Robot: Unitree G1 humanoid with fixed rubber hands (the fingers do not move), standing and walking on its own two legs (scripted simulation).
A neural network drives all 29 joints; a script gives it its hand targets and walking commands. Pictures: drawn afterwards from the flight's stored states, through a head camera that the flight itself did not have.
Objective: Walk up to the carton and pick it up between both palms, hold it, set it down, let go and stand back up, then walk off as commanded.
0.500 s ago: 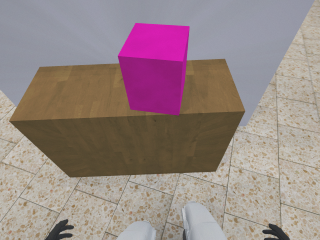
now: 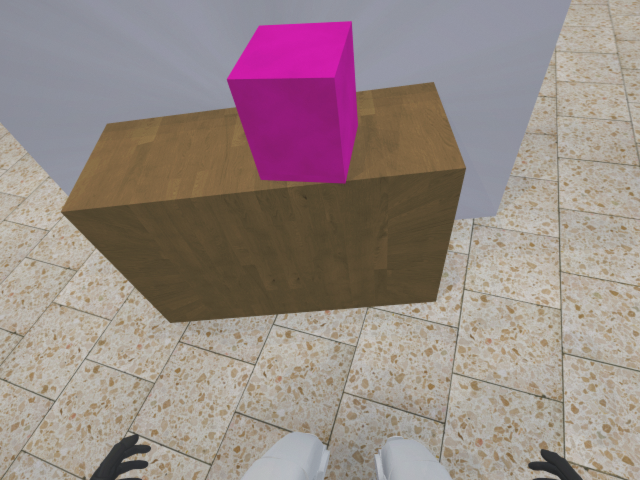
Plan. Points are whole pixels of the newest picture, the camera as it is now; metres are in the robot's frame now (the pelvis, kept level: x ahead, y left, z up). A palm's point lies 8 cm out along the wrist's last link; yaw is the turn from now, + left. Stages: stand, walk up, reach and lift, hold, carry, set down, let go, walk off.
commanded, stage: walk off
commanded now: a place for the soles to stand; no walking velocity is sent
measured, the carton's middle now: (303, 106) +0.83 +0.07 -0.01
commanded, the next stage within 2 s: stand in 1.58 s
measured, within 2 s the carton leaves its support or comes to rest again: neither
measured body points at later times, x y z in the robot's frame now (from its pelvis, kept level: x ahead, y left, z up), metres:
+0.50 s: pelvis -0.08 +0.03 +0.00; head -0.09 -0.01 +0.44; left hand +0.02 +0.32 -0.08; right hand +0.01 -0.27 -0.13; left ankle +0.00 +0.15 -0.69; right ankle -0.07 -0.08 -0.70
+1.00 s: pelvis -0.05 +0.06 +0.01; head -0.04 +0.05 +0.45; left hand +0.05 +0.36 -0.10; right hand +0.04 -0.25 -0.10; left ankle +0.00 +0.18 -0.70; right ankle -0.02 -0.06 -0.70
